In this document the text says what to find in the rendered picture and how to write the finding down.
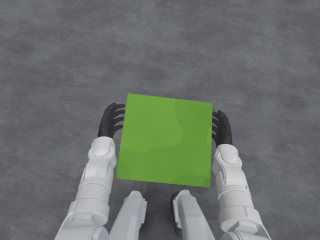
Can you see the robot right upper arm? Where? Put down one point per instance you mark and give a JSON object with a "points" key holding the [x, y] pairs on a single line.
{"points": [[239, 235]]}

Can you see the right robot forearm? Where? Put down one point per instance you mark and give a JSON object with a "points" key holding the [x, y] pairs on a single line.
{"points": [[236, 207]]}

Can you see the robot left upper arm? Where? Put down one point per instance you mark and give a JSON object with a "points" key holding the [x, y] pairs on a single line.
{"points": [[86, 232]]}

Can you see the carton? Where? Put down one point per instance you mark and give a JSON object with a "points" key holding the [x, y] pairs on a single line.
{"points": [[166, 140]]}

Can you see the left robot hand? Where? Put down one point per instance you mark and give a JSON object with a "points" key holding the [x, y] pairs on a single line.
{"points": [[107, 126]]}

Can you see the right robot foot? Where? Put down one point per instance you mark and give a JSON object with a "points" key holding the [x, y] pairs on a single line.
{"points": [[178, 230]]}

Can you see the right robot hand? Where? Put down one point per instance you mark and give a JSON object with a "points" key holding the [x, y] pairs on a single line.
{"points": [[223, 130]]}

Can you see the left robot forearm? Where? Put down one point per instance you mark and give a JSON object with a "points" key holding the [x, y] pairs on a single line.
{"points": [[91, 202]]}

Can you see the robot right thigh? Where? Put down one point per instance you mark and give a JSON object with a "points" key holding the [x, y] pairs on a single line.
{"points": [[194, 225]]}

